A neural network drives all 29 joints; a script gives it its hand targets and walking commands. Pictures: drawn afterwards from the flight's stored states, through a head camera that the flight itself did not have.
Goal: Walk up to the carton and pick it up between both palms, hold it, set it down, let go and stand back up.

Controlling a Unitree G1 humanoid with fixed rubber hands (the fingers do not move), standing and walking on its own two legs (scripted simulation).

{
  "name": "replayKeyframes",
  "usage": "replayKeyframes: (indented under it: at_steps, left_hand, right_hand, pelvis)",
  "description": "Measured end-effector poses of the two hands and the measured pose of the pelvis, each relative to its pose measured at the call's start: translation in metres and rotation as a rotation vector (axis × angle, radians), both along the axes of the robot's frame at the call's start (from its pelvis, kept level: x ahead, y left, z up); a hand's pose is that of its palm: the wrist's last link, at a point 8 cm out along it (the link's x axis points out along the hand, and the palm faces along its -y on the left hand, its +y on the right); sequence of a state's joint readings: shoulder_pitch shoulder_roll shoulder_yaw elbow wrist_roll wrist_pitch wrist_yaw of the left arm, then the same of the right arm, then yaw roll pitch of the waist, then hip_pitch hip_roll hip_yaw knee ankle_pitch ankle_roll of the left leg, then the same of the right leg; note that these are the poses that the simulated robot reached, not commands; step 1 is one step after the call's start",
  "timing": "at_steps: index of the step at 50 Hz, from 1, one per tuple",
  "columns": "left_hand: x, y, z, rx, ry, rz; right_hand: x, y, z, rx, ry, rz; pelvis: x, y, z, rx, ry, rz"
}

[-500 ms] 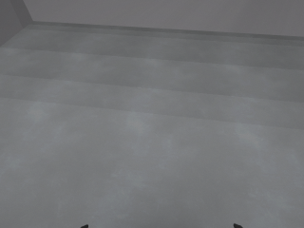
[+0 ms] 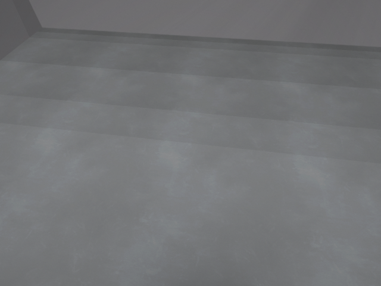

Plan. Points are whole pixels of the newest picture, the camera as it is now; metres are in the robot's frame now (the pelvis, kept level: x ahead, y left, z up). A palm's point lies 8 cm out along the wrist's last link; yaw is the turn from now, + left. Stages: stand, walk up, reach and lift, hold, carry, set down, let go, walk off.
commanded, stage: stand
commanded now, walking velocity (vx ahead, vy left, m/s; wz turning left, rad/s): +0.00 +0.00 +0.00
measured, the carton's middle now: out of the picture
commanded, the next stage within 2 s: none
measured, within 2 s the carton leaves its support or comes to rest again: neither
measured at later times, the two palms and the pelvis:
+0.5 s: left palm out of the picture +0.00 +0.22 -0.14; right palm out of the picture +0.00 -0.22 -0.14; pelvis +0.00 +0.00 +0.01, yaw +0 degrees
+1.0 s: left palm out of the picture -0.03 +0.20 -0.14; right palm out of the picture -0.03 -0.21 -0.14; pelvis -0.01 +0.00 +0.01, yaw +0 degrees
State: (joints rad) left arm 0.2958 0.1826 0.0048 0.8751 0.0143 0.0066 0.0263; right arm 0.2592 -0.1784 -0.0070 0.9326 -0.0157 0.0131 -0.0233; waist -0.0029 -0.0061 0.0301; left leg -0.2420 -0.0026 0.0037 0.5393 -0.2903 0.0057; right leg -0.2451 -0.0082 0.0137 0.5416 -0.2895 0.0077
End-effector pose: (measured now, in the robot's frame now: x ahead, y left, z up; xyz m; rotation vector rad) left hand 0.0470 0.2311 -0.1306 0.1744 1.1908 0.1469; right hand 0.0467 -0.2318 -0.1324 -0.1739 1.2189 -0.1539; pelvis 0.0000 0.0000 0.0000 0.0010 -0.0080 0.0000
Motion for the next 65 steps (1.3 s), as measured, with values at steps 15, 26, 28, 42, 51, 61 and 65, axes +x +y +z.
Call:
replayKeyframes:
  at_steps: [15,26,28,42,51,61,65]
  left_hand:
    - [-0.03,-0.006,-0.005,-0.017,0.099,0.027]
    - [-0.047,-0.015,-0.008,-0.035,0.156,0.035]
    - [-0.05,-0.016,-0.009,-0.038,0.164,0.036]
    - [-0.066,-0.023,-0.011,-0.052,0.208,0.044]
    - [-0.074,-0.028,-0.012,-0.061,0.227,0.05]
    - [-0.081,-0.031,-0.012,-0.062,0.245,0.055]
    - [-0.083,-0.032,-0.012,-0.064,0.249,0.056]
  right_hand:
    - [-0.029,0.006,-0.004,0.017,0.093,-0.025]
    - [-0.05,0.017,-0.008,0.042,0.153,-0.038]
    - [-0.053,0.019,-0.008,0.046,0.163,-0.041]
    - [-0.07,0.024,-0.01,0.06,0.204,-0.049]
    - [-0.077,0.025,-0.01,0.063,0.219,-0.048]
    - [-0.082,0.027,-0.011,0.071,0.233,-0.05]
    - [-0.084,0.027,-0.011,0.073,0.236,-0.051]
  pelvis:
    - [-0.001,0.0,0.004,-0.001,-0.013,0.0]
    - [-0.003,0.0,0.005,-0.001,-0.021,-0.001]
    - [-0.003,0.0,0.006,0.0,-0.022,-0.002]
    - [-0.006,-0.001,0.006,0.0,-0.026,-0.002]
    - [-0.009,-0.002,0.006,0.0,-0.025,0.0]
    - [-0.01,-0.003,0.006,0.0,-0.023,0.0]
    - [-0.01,-0.004,0.006,0.0,-0.021,0.001]
